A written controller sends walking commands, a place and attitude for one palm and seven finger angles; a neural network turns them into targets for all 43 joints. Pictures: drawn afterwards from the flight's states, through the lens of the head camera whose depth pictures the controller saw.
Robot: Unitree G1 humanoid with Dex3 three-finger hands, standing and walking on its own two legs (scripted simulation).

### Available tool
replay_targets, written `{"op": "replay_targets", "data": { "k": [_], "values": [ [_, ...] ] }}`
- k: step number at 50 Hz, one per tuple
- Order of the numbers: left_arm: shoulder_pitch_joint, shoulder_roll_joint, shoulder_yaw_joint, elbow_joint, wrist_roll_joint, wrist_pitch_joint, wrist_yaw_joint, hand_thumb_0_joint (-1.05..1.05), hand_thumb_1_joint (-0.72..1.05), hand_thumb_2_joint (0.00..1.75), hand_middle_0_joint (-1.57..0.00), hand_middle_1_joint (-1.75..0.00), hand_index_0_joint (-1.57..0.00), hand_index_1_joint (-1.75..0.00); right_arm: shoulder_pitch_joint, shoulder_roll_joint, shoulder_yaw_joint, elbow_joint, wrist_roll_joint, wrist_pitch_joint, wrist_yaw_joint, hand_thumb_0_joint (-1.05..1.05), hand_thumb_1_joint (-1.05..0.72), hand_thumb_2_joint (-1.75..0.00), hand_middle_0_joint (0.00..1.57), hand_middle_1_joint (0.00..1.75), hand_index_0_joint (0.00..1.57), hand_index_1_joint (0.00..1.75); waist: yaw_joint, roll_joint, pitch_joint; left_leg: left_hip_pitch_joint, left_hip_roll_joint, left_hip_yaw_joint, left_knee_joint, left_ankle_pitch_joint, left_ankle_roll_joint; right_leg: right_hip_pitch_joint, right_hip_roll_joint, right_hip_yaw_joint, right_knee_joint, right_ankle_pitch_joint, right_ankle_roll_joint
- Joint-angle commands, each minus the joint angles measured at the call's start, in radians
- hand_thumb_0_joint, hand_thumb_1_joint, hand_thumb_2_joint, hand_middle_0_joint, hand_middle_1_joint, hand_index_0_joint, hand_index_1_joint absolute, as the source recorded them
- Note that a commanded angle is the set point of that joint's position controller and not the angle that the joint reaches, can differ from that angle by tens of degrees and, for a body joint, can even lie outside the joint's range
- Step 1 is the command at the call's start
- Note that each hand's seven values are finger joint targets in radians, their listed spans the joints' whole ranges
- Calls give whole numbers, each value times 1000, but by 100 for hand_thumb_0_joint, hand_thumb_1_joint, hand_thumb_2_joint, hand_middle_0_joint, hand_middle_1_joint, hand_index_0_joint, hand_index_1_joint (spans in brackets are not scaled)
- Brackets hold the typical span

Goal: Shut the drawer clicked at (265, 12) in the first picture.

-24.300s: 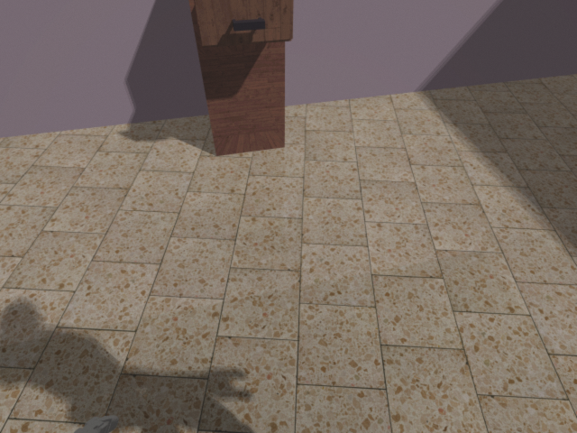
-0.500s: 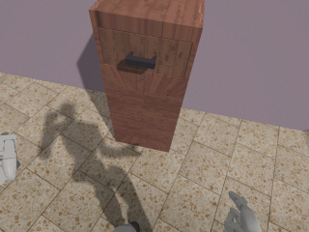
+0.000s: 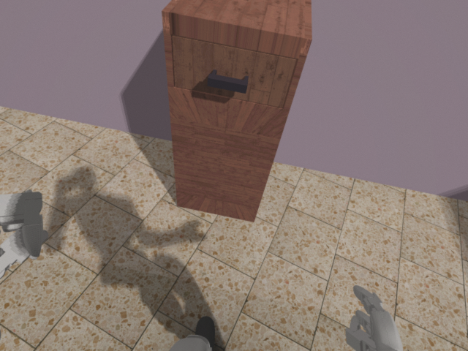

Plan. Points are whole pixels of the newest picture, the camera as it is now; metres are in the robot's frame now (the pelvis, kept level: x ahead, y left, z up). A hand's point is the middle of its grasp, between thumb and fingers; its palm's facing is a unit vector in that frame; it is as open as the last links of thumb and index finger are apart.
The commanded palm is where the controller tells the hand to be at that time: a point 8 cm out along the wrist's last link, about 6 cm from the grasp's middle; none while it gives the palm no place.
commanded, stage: stop stepping back and stand still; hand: left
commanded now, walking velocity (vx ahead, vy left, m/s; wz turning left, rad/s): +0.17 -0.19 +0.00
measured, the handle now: (229, 79) +0.81 +0.05 +0.02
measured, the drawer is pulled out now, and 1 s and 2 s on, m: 0.00 0.00 0.00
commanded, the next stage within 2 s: let the arm hang, fingers relaxed in 1.22 s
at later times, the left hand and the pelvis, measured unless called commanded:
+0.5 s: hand out of the picture +0.08 +0.28 +0.19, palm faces +0.13 -0.89 -0.44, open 3.3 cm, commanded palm +0.04 +0.35 +0.19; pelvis -0.11 +0.08 +0.02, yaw -3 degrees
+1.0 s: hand out of the picture +0.04 +0.33 +0.19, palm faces +0.35 -0.79 -0.50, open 3.2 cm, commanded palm -0.01 +0.37 +0.19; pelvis -0.15 +0.10 +0.00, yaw -3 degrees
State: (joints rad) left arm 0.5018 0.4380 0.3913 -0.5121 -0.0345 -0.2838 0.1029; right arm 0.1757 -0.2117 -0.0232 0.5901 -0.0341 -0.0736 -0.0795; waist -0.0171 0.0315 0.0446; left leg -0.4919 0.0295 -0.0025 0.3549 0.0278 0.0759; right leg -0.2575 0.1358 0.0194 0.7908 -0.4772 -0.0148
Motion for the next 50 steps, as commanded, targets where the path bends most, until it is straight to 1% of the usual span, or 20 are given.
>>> {"op": "replay_targets", "data": {
  "k": [1,5,6,8,10,12,13,16,18,21,23,25,27,28,30,32,33,40,42,50],
  "values": [
    [170,177,123,-446,-28,-58,20,0,90,90,-140,-160,-140,-160,-60,-111,-42,-187,17,-89,26,0,-90,-90,20,30,20,30,71,208,-375,316,108,-36,-154,-481,-117,80,15,-117,-134,-112,-42],
    [139,208,170,-559,-46,14,44,0,90,90,-140,-160,-140,-160,-17,-102,-56,-112,24,-58,24,0,-90,-90,20,30,20,30,4,-178,-194,370,-34,-56,836,-337,-137,-498,-462,298,-636,-150,-262],
    [37,236,201,-555,-45,20,49,0,90,90,-140,-160,-140,-160,-14,-92,-40,-108,15,-49,24,0,-90,-90,20,30,20,30,-20,-138,-153,232,-7,-72,952,-336,-123,-432,-477,179,-553,38,-274],
    [-86,128,111,-301,-34,66,41,0,90,90,-140,-160,-140,-160,-55,-84,-27,-104,30,-43,4,0,-90,-90,20,30,20,30,-40,-232,-10,264,54,-92,682,-405,-87,-489,-386,94,-525,-274,-146],
    [-186,82,39,-217,-15,98,37,0,90,90,-140,-160,-140,-160,-94,-118,-17,-106,45,-55,-20,0,-90,-90,20,30,20,30,-54,32,156,322,86,-147,273,-526,-69,-569,-278,10,-216,-274,-57],
    [-291,106,56,-223,4,59,59,0,90,90,-140,-160,-140,-160,-46,-141,16,-105,30,-91,-23,0,-90,-90,20,30,20,30,-43,536,179,103,303,-618,-288,-975,-57,-434,-74,-60,335,-162,-12],
    [-321,145,79,-193,20,40,62,0,90,90,-140,-160,-140,-160,-24,-111,26,-108,26,-102,-12,0,-90,-90,20,30,20,30,-35,401,231,21,322,-676,-329,-950,-9,-423,-80,12,410,-64,-14],
    [-126,126,58,-333,-1,46,38,0,90,90,-140,-160,-140,-160,-78,-98,-3,-135,19,-104,24,0,-90,-90,20,30,20,30,30,69,-68,185,227,-452,-307,-735,-243,-242,-75,-24,358,38,-12],
    [97,74,24,-445,-13,57,29,0,90,90,-140,-160,-140,-160,-101,-99,-16,-168,14,-99,45,0,-90,-90,20,30,20,30,54,202,-146,123,124,-143,-337,-636,-307,-8,-38,-140,190,75,-15],
    [293,110,47,-493,-5,58,34,0,90,90,-140,-160,-140,-160,-76,-86,-21,-194,-2,-87,52,0,-90,-90,20,30,20,30,55,325,-163,-21,69,-2,-284,-591,-262,271,7,-241,-82,-6,-37],
    [331,155,85,-451,8,62,52,0,90,90,-140,-160,-140,-160,-50,-71,-19,-178,18,-64,39,0,-90,-90,20,30,20,30,68,21,-177,-40,28,49,88,-610,-186,325,-60,-175,-302,-75,-112],
    [217,127,117,-411,-12,79,65,0,90,90,-140,-160,-140,-160,-33,-67,-29,-133,56,-35,14,0,-90,-90,20,30,20,30,27,-355,-157,-48,-15,-68,893,-582,-85,-22,-434,258,-457,45,-284],
    [-33,308,244,-504,-31,61,71,0,90,90,-140,-160,-140,-160,-17,-76,-10,-124,20,-43,18,0,-90,-90,20,30,20,30,-49,-171,-63,-15,123,-159,940,-505,-75,-263,-528,267,-400,65,-281],
    [-109,332,263,-425,-17,52,84,0,90,90,-140,-160,-140,-160,-10,-48,10,-119,-5,-40,31,0,-90,-90,20,30,20,30,-85,-143,-40,146,152,-99,645,-428,-83,-391,-488,231,-272,-97,-10],
    [-162,161,132,-290,-26,69,72,0,90,90,-140,-160,-140,-160,-52,-109,-40,-92,28,-61,3,0,-90,-90,20,30,20,30,-36,-73,-73,309,27,65,316,-430,-65,-404,-263,-64,-141,-368,-63],
    [-182,139,118,-353,1,32,67,0,90,90,-140,-160,-140,-160,-53,-151,-36,-87,18,-90,-1,0,-90,-90,20,30,20,30,-26,551,-32,314,336,-565,-126,-751,64,-535,-85,-105,434,-234,-5],
    [-181,209,164,-405,21,-7,61,0,90,90,-140,-160,-140,-160,-42,-122,-30,-89,14,-108,6,0,-90,-90,20,30,20,30,-30,390,34,183,395,-655,-193,-721,116,-496,-135,31,508,-105,-10],
    [167,158,133,-418,15,17,48,0,90,90,-140,-160,-140,-160,-102,-103,-23,-163,16,-65,61,0,-90,-90,20,30,20,30,47,187,-78,-334,141,-77,108,-798,-34,319,-108,-74,-109,-108,-42],
    [169,167,154,-393,-3,51,57,0,90,90,-140,-160,-140,-160,-103,-65,-36,-166,40,-25,55,0,-90,-90,20,30,20,30,33,-347,-36,-300,-74,56,856,-610,-94,-10,-479,583,-647,-458,-212],
    [107,74,103,-194,0,28,75,0,90,90,-140,-160,-140,-160,-38,-71,-5,-78,28,-81,-14,0,-90,-90,20,30,20,30,-9,-56,-69,278,7,84,118,-346,-50,-154,-320,69,-405,-15,-81]
  ]
}}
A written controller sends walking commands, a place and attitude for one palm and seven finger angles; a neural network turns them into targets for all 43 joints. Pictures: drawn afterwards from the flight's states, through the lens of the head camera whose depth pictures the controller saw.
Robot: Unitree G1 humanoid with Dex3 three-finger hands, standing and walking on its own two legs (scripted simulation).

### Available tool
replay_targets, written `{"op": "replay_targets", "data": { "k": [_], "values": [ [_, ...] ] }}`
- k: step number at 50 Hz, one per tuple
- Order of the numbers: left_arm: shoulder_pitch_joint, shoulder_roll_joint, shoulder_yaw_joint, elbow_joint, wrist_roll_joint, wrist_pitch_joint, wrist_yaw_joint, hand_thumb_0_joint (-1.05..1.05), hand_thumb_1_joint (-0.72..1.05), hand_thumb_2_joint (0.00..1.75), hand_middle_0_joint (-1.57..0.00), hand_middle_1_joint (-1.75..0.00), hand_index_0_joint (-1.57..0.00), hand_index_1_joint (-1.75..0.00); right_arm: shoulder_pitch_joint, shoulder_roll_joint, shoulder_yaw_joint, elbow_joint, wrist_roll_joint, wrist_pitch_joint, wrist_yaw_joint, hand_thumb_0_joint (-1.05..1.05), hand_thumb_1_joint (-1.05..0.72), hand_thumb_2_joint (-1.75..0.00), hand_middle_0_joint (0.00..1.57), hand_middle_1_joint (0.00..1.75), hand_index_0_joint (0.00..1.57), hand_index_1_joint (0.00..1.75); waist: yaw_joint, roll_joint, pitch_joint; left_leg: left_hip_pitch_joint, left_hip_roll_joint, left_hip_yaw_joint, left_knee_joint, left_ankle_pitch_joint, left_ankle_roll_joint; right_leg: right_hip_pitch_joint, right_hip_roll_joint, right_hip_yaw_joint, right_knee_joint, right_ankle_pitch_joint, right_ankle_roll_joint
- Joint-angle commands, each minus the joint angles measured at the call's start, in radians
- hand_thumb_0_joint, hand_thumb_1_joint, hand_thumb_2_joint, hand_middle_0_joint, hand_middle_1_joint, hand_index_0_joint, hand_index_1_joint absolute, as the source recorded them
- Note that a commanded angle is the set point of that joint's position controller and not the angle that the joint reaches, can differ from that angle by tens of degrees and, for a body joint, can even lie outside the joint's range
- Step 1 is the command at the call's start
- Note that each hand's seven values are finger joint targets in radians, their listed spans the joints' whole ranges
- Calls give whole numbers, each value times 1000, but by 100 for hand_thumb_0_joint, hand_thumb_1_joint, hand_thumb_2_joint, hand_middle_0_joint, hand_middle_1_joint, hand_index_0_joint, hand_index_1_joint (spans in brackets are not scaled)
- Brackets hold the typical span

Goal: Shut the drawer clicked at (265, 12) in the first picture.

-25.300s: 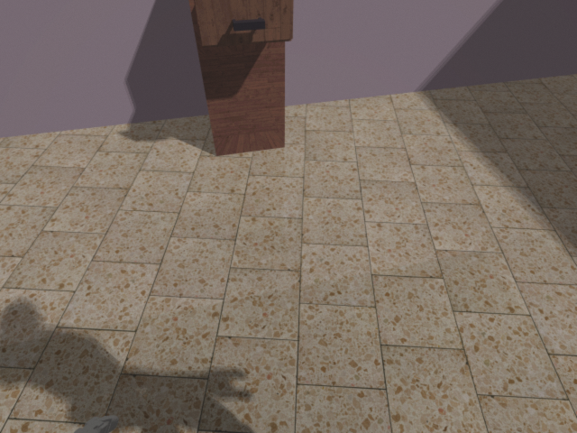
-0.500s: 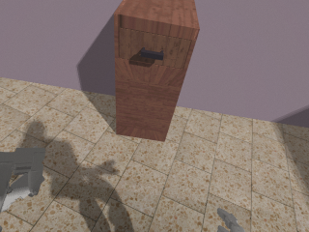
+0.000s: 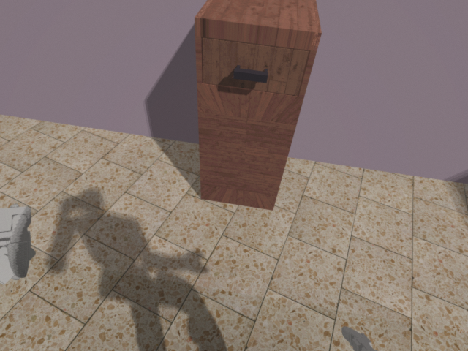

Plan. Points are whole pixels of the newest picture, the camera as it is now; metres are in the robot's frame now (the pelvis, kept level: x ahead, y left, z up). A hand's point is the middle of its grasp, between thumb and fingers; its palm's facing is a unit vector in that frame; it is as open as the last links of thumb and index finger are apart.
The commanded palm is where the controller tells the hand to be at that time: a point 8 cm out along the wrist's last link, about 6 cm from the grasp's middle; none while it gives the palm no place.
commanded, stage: stop stepping back and stand still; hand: left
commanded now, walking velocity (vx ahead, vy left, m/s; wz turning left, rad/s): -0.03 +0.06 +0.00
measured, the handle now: (251, 72) +0.96 +0.00 +0.02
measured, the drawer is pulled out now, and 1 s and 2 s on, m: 0.00 0.00 0.00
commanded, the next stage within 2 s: let the arm hang, fingers relaxed in 0.22 s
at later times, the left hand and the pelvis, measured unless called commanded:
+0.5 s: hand (89, 333) +0.16 +0.25 -0.06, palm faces +0.08 -0.90 -0.43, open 3.1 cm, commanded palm none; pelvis +0.00 +0.01 -0.01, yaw +3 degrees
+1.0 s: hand out of the picture -0.04 +0.21 -0.16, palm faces +0.07 -0.96 -0.25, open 6.3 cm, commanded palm none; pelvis -0.01 +0.01 +0.01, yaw +2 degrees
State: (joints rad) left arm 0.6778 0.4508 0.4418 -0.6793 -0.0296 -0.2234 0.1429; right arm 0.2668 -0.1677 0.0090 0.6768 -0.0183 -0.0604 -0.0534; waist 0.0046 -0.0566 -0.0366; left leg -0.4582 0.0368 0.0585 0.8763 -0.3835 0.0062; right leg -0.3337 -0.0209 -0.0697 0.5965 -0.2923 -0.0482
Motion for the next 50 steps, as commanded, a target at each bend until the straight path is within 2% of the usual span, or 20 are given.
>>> {"op": "replay_targets", "data": {
  "k": [1,3,4,5,7,10,12,15,16,17,18,20,23,24,28,29,34,39,46,50],
  "values": [
    [-90,70,48,-40,-2,-46,36,0,90,90,-140,-160,-140,-160,-111,-132,-39,-166,11,-108,-43,0,-90,-90,20,30,20,30,-26,81,-11,272,32,-28,-488,98,33,-13,-127,139,-121,-71,-11],
    [-144,69,18,-88,13,-61,33,0,90,90,-140,-160,-140,-160,-120,-161,-49,-193,20,-116,-40,0,-90,-90,20,30,20,30,-3,187,-34,295,202,-267,-522,368,92,-20,-28,59,41,55,63],
    [-165,83,14,-115,17,-59,28,0,90,90,-140,-160,-140,-160,-123,-173,-56,-201,27,-118,-31,0,-90,-90,20,30,20,30,3,143,-46,313,217,-261,-498,508,98,-14,-9,46,48,30,73],
    [-140,101,29,-88,19,-58,21,0,90,90,-140,-160,-140,-160,-134,-151,-44,-177,17,-126,-29,0,-90,-90,20,30,20,30,-3,208,-44,281,197,-236,-520,454,91,2,-15,40,38,-4,74],
    [-137,79,13,-111,28,-57,20,0,90,90,-140,-160,-140,-160,-140,-152,-41,-186,19,-124,-22,0,-90,-90,20,30,20,30,-6,213,10,181,166,-182,-522,404,74,104,-18,27,-34,76,65],
    [-81,110,45,-123,20,-57,24,0,90,90,-140,-160,-140,-160,-148,-158,-52,-202,26,-117,-12,0,-90,-90,20,30,20,30,-4,94,-15,127,64,-87,-436,246,34,187,-67,125,-138,205,39],
    [-30,106,60,-100,4,-55,24,0,90,90,-140,-160,-140,-160,-142,-145,-54,-207,25,-103,-8,0,-90,-90,20,30,20,30,-11,18,-32,161,12,-47,-356,166,15,138,-130,221,-230,137,8],
    [-7,112,84,-75,-8,-45,32,0,90,90,-140,-160,-140,-160,-140,-136,-52,-210,24,-82,-15,0,-90,-90,20,30,20,30,-19,34,-30,193,3,-42,-353,151,9,103,-165,247,-276,78,-12],
    [-202,6,-322,752,97,110,-124,0,90,90,-140,-160,-140,-160,-156,-330,-100,34,12,-107,83,0,-90,-90,20,30,20,30,-59,109,4,130,57,-93,-170,353,16,-10,-219,141,-50,460,-20],
    [-196,-44,-305,763,75,181,-138,0,90,90,-136,-156,-136,-156,-77,-244,-98,11,26,-45,83,0,-90,-90,20,30,20,30,-51,110,-78,177,58,-97,-233,304,7,3,-171,128,-54,367,-11],
    [-189,-71,-318,764,72,200,-144,0,90,90,-132,-151,-132,-151,-85,-232,-84,-7,22,-27,78,0,-90,-90,20,30,20,30,-42,108,-50,158,72,-109,-279,277,16,-17,-134,91,-44,245,19],
    [-282,-77,-343,845,68,205,-146,0,90,90,-124,-143,-124,-143,-97,-224,-65,-16,12,-4,73,0,-90,-90,20,30,20,30,-20,-55,-54,95,91,-164,-316,308,45,12,-93,61,-29,168,35],
    [-351,-48,-357,1013,65,210,-142,0,90,90,-112,-130,-112,-130,-79,-230,-58,1,2,21,58,0,-90,-90,20,30,20,30,-20,-236,-78,157,31,-114,-268,375,34,88,-155,103,-68,422,-5],
    [-377,-44,-362,1075,62,215,-139,0,90,90,-108,-125,-108,-125,-75,-230,-58,18,-1,31,55,0,-90,-90,20,30,20,30,-24,-219,-72,181,24,-108,-281,375,31,84,-158,98,-72,413,-11],
    [-416,-79,-396,1296,45,236,-131,0,90,90,-92,-108,-92,-108,-105,-192,-28,90,-12,53,55,0,-90,-90,20,30,20,30,3,147,34,112,70,-167,-474,301,44,107,-84,80,-110,84,33],
    [-409,-79,-400,1348,45,236,-130,0,90,90,-88,-104,-88,-104,-106,-187,-25,110,-11,56,54,0,-90,-90,20,30,20,30,7,163,37,103,67,-164,-498,229,42,124,-78,84,-136,38,32],
    [-388,-105,-404,1537,39,227,-128,0,90,90,-68,-82,-68,-82,-24,-141,-27,205,-9,70,44,0,-90,-90,20,30,20,30,-3,214,27,141,40,-129,-529,24,28,126,-86,100,-239,-70,7],
    [-390,-117,-409,1646,38,223,-128,0,90,90,-48,-60,-48,-60,56,-120,-32,282,-3,74,37,0,-90,-90,20,30,20,30,-14,91,60,184,44,-113,-524,48,26,81,-94,90,-288,-101,2],
    [-361,-153,-412,1740,37,221,-119,0,90,90,-20,-30,-20,-30,115,-83,-30,357,0,70,30,0,-90,-90,20,30,20,30,-12,63,107,194,56,-111,-551,91,30,69,-88,73,-282,-64,7],
    [-344,-166,-411,1767,38,220,-115,0,90,90,-20,-30,-20,-30,126,-72,-29,381,1,67,27,0,-90,-90,20,30,20,30,-6,71,116,187,56,-111,-561,105,30,85,-83,69,-272,-39,10]
  ]
}}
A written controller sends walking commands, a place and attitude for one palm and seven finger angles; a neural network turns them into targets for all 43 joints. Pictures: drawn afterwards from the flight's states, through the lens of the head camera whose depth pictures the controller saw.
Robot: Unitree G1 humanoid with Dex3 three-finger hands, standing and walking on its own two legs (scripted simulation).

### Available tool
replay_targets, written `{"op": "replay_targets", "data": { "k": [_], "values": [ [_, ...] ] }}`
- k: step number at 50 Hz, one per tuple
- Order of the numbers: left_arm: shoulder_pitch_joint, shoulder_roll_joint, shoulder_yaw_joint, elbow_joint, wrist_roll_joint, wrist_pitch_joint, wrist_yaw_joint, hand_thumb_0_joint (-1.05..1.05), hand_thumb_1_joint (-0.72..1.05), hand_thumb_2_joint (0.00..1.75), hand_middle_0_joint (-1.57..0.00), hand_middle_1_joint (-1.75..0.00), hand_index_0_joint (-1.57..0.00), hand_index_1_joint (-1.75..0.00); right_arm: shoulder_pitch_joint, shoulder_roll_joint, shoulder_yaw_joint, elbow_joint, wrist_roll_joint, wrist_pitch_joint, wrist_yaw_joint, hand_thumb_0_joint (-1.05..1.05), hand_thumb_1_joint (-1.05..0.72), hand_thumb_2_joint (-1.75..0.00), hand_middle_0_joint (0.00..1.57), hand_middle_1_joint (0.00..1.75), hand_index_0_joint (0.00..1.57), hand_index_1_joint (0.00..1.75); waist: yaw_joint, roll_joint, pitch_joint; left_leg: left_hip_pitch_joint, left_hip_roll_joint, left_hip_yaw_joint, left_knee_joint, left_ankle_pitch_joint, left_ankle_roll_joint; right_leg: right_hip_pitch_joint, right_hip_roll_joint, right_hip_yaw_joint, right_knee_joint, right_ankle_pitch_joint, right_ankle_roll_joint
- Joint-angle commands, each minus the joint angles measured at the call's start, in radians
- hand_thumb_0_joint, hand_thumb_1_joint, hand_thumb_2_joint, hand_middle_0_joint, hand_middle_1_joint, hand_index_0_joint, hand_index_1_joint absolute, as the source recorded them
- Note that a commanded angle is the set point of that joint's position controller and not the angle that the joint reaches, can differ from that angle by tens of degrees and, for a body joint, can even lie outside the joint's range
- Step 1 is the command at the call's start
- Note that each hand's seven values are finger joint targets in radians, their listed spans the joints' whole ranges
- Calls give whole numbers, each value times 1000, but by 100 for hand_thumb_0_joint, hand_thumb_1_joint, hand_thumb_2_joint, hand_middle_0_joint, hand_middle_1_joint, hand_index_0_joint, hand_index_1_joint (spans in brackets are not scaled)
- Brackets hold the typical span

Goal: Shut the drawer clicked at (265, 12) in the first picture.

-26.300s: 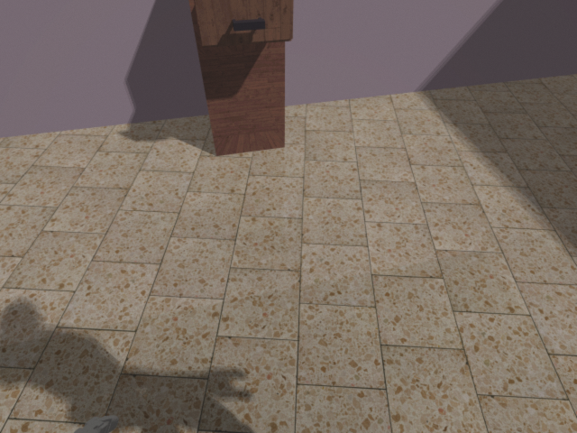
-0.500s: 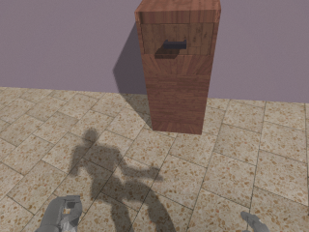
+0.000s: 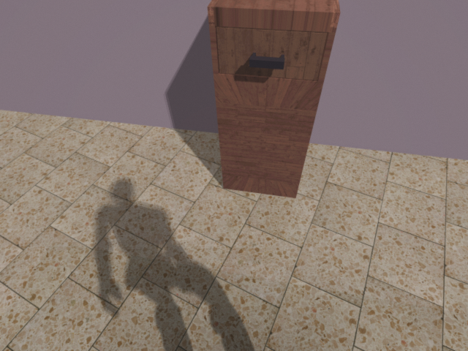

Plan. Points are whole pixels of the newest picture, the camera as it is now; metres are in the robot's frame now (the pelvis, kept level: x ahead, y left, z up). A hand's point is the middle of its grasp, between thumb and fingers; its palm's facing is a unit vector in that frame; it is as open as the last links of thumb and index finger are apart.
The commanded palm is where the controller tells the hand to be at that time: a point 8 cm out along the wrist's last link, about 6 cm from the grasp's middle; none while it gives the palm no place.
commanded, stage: let the arm hang, fingers relaxed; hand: left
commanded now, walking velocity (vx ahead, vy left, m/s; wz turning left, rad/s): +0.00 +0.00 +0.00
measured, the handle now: (267, 59) +0.97 -0.05 +0.01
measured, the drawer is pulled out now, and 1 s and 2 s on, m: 0.00 0.00 0.00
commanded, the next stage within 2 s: look to check the result in 0.42 s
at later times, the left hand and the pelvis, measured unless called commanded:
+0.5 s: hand out of the picture +0.02 +0.16 -0.17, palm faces +0.04 -0.98 -0.20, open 7.3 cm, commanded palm none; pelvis +0.01 -0.01 +0.00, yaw +0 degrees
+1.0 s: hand out of the picture +0.02 +0.15 -0.17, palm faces +0.04 -0.98 -0.20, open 7.4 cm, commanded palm none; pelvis +0.03 -0.02 +0.00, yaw -1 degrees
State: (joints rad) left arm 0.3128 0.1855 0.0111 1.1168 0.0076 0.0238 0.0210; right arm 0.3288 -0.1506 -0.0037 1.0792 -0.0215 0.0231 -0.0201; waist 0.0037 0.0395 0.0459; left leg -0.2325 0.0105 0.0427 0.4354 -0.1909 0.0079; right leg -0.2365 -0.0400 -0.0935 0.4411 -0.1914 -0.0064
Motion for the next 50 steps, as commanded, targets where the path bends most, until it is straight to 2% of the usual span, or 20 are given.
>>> {"op": "replay_targets", "data": {
  "k": [1,5,8,12,16,20,23,27,30,41,50],
  "values": [
    [18,92,21,-24,0,-28,8,0,90,90,-20,-30,-20,-30,65,-75,-15,-15,3,-18,-6,0,-90,-90,20,30,20,30,-5,-27,33,-42,83,-95,-124,-77,28,-3,-65,91,-111,-124,-31],
    [23,76,20,-12,1,-30,12,0,90,90,-20,-30,-20,-30,64,-62,-14,-1,5,-20,-9,0,-90,-90,20,30,20,30,-3,-27,32,-21,83,-87,-119,-32,25,0,-64,88,-105,-86,-28],
    [12,63,22,-9,1,-29,13,0,90,90,-20,-30,-20,-30,65,-49,-13,8,2,-20,-10,0,-90,-90,20,30,20,30,-4,-32,60,-35,80,-86,-127,-42,23,-3,-64,87,-108,-89,-26],
    [6,56,25,-5,1,-32,14,0,90,90,-20,-30,-20,-30,65,-40,-13,18,2,-22,-12,0,-90,-90,20,30,20,30,-6,-18,51,-21,79,-76,-121,-17,19,6,-65,89,-108,-70,-26],
    [8,57,28,-2,1,-35,15,0,90,90,-20,-30,-20,-30,66,-30,-14,24,3,-22,-13,0,-90,-90,20,30,20,30,-5,-39,39,-4,76,-65,-105,27,17,18,-72,92,-117,-45,-28],
    [1,59,28,-3,1,-36,16,0,90,90,-20,-30,-20,-30,67,-32,-17,26,4,-18,-13,0,-90,-90,20,30,20,30,-10,-41,46,10,73,-60,-95,15,14,2,-74,96,-133,-76,-31],
    [2,53,28,2,-1,-40,15,0,90,90,-20,-30,-20,-30,64,-36,-15,32,3,-23,-15,0,-90,-90,20,30,20,30,-12,-30,16,31,81,-58,-94,60,13,26,-74,97,-125,-15,-32],
    [5,50,27,10,-1,-40,16,0,90,90,-20,-30,-20,-30,56,-36,-15,37,5,-25,-18,0,-90,-90,20,30,20,30,-9,-9,21,35,86,-60,-100,80,11,38,-71,91,-119,18,-30],
    [10,52,27,16,1,-40,17,0,90,90,-20,-30,-20,-30,55,-42,-16,37,6,-23,-19,0,-90,-90,20,30,20,30,-9,-37,32,40,85,-57,-97,75,10,32,-71,91,-129,8,-32],
    [7,46,25,23,0,-41,17,0,90,90,-20,-30,-20,-30,43,-41,-16,43,4,-20,-19,0,-90,-90,20,30,20,30,-12,-36,49,50,85,-50,-100,53,7,20,-70,101,-150,-11,-31],
    [-1,61,30,19,1,-46,17,0,90,90,-20,-30,-20,-30,38,-56,-19,44,6,-25,-21,0,-90,-90,20,30,20,30,-11,-36,23,63,92,-50,-102,93,6,53,-68,98,-138,59,-31]
  ]
}}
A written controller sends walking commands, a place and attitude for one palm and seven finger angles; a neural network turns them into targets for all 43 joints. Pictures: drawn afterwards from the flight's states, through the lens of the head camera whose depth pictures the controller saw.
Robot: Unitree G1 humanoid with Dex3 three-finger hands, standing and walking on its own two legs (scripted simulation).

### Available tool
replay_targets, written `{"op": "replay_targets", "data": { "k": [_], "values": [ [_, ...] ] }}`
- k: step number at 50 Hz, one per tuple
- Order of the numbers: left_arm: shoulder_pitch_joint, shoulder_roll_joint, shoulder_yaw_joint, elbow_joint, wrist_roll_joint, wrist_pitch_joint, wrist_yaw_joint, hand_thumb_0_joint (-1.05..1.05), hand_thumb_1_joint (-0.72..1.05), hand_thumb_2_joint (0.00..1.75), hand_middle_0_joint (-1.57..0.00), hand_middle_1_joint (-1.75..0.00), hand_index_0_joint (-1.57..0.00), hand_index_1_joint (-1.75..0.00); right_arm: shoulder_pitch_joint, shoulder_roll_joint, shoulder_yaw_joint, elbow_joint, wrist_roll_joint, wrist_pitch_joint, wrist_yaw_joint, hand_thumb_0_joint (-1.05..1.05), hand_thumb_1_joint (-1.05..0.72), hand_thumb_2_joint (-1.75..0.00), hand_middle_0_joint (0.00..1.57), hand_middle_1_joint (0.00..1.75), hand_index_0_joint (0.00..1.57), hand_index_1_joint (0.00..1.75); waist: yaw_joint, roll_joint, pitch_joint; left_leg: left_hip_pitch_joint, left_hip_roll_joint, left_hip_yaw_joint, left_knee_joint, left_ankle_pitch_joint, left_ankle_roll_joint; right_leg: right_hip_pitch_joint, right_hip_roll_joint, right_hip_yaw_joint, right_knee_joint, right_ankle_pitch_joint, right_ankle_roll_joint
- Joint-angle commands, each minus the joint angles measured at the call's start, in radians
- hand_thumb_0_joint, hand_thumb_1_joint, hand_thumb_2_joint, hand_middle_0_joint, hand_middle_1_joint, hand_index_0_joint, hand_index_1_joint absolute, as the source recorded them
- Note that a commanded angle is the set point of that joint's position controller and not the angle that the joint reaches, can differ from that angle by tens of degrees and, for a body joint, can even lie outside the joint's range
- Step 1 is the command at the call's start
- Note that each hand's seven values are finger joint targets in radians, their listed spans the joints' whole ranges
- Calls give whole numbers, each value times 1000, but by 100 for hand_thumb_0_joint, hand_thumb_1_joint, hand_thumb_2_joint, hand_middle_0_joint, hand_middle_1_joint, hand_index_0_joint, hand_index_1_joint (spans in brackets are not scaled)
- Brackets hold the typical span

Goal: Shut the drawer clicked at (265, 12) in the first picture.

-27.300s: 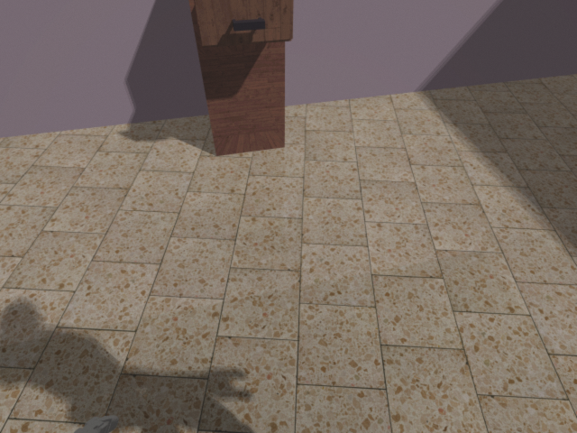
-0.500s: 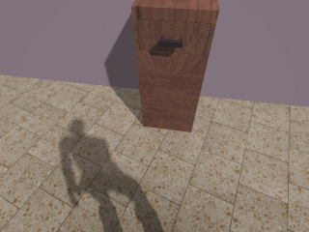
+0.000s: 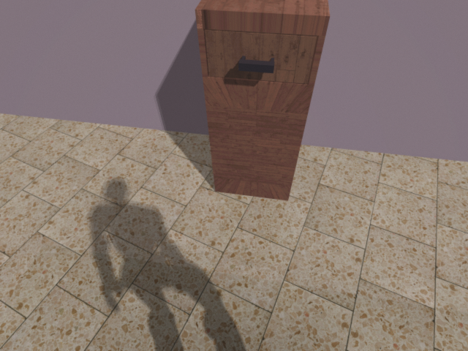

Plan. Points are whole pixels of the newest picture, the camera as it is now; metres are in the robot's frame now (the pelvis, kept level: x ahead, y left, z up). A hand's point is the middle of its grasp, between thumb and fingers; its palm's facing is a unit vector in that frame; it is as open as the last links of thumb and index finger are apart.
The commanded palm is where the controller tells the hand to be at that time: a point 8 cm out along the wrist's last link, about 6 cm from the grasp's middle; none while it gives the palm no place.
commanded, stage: look to check the result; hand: left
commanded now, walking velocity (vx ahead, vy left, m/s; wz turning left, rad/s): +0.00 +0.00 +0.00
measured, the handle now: (257, 62) +0.95 -0.02 +0.01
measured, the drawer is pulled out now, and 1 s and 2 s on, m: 0.00 0.00 0.00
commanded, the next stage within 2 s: stand and wait in 0.02 s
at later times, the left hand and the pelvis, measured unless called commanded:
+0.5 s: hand out of the picture +0.02 +0.18 -0.17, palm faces +0.04 -0.97 -0.23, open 7.4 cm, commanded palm none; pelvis +0.01 +0.00 +0.00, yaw +0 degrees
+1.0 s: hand out of the picture +0.05 +0.21 -0.16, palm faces +0.02 -0.96 -0.27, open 7.4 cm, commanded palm none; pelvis +0.01 +0.00 +0.00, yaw +0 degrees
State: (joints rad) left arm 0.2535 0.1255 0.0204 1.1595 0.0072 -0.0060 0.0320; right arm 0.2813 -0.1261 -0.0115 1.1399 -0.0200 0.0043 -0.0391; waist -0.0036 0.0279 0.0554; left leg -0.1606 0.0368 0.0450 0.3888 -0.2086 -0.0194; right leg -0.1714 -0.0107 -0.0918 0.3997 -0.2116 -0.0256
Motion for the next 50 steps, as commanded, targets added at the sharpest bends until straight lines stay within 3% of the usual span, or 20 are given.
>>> {"op": "replay_targets", "data": {
  "k": [1,26,35,41,50],
  "values": [
    [57,115,19,-23,1,-15,6,0,90,90,-20,-30,-20,-30,79,-79,-10,-16,3,-7,-3,0,-90,-90,20,30,20,30,-3,-17,15,-7,67,-51,-56,115,33,-13,-99,95,-95,87,-12],
    [-1,178,31,-38,2,-23,1,0,90,90,-20,-30,-20,-30,33,-139,-18,-21,2,-9,0,0,-90,-90,20,30,20,30,-7,-30,6,11,75,-54,-72,106,30,11,-104,106,-122,99,-15],
    [-24,210,36,-44,3,-27,-2,0,90,90,-20,-30,-20,-30,-2,-181,-22,-31,3,-16,-1,0,-90,-90,20,30,20,30,-3,-14,-17,34,82,-59,-79,156,31,31,-108,104,-110,178,-16],
    [-52,230,37,-48,4,-26,-5,0,90,90,-20,-30,-20,-30,-21,-198,-23,-30,2,-13,3,0,-90,-90,20,30,20,30,-7,-18,3,27,83,-61,-92,115,29,20,-108,113,-135,120,-16],
    [-82,269,40,-56,4,-30,-8,0,90,90,-20,-30,-20,-30,-49,-239,-26,-40,3,-15,7,0,-90,-90,20,30,20,30,-6,-21,-24,39,85,-68,-97,122,29,36,-111,121,-142,125,-17]
  ]
}}
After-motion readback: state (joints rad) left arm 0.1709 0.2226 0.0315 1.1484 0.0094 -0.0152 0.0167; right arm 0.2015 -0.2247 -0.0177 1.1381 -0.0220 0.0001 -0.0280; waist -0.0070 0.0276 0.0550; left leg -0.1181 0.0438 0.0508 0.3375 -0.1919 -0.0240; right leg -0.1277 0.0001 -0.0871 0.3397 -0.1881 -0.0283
